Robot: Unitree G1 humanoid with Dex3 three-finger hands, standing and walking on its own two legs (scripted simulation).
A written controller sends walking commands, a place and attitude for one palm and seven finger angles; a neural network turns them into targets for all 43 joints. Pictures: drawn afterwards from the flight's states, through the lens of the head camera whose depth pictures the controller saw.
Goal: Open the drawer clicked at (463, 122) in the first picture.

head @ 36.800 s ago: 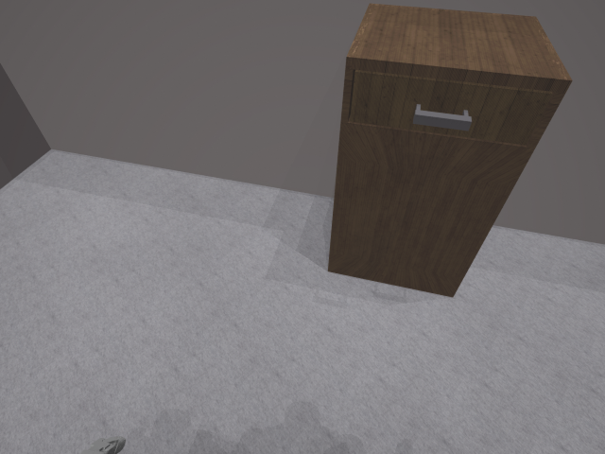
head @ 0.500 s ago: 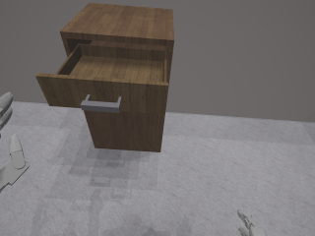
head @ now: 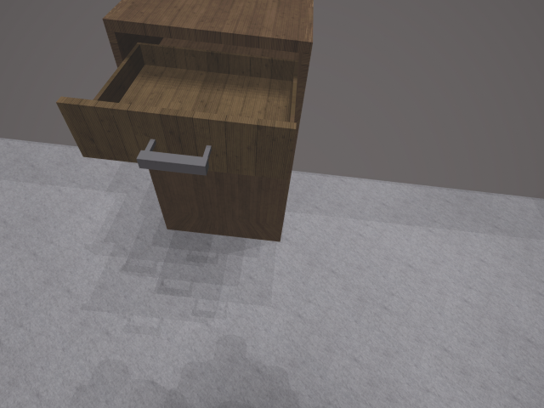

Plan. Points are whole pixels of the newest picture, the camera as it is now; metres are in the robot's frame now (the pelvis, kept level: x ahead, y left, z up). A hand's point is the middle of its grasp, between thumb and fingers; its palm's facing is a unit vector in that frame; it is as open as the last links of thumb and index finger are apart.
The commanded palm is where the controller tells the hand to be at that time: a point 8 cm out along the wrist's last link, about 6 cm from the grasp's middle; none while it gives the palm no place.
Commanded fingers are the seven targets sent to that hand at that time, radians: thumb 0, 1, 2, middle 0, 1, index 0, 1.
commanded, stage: let the arm hang, fingers relaxed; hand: left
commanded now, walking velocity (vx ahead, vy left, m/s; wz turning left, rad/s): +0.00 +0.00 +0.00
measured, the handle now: (176, 155) +0.55 +0.23 +0.01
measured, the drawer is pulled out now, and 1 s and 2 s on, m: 0.30 0.30 0.30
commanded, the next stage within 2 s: look to check the result in 0.74 s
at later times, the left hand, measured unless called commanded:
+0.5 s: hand out of the picture -0.01 +0.18 -0.16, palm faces +0.00 -0.98 -0.21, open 7.4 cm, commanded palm none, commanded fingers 0.00 0.90 0.90 -0.20 -0.30 -0.20 -0.30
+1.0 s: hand out of the picture -0.01 +0.17 -0.16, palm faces +0.01 -0.98 -0.20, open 7.4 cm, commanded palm none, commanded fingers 0.00 0.90 0.90 -0.20 -0.30 -0.20 -0.30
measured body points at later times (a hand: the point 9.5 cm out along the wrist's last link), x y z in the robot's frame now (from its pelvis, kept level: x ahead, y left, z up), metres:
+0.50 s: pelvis -0.01 +0.00 +0.01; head -0.01 -0.01 +0.46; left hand -0.01 +0.23 -0.14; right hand -0.03 -0.20 -0.16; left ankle +0.03 +0.13 -0.73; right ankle +0.01 -0.10 -0.73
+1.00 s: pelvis +0.00 +0.00 +0.01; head +0.01 -0.02 +0.46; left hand -0.01 +0.22 -0.15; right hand -0.04 -0.21 -0.16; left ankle +0.03 +0.13 -0.73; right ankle +0.01 -0.10 -0.73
